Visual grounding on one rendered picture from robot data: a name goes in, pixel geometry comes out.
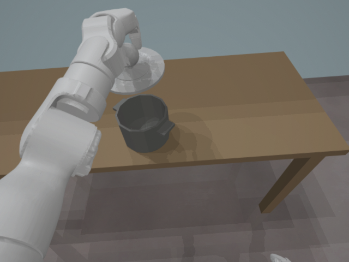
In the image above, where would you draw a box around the left robot upper arm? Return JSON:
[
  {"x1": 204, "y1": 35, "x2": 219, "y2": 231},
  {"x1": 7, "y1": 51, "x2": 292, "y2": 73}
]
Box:
[{"x1": 0, "y1": 106, "x2": 101, "y2": 262}]

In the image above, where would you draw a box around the pot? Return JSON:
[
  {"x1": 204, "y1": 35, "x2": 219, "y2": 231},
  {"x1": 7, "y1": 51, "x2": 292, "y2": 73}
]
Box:
[{"x1": 113, "y1": 94, "x2": 175, "y2": 153}]

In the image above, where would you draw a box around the lid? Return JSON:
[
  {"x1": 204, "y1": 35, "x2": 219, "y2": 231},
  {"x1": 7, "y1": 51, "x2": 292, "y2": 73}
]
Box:
[{"x1": 110, "y1": 47, "x2": 165, "y2": 95}]

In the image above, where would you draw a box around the table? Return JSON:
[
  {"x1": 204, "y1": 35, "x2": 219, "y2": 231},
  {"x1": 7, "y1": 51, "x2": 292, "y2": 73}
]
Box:
[{"x1": 0, "y1": 51, "x2": 349, "y2": 213}]

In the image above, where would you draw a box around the knob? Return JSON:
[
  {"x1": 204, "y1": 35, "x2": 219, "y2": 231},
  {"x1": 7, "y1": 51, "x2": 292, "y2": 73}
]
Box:
[{"x1": 123, "y1": 43, "x2": 139, "y2": 67}]

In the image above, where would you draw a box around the left robot hand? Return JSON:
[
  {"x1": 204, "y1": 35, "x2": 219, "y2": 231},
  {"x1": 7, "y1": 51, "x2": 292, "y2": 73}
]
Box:
[{"x1": 89, "y1": 8, "x2": 142, "y2": 67}]

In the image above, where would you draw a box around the left robot forearm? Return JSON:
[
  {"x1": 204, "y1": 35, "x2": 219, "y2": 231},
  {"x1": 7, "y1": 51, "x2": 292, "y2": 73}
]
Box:
[{"x1": 19, "y1": 12, "x2": 125, "y2": 158}]

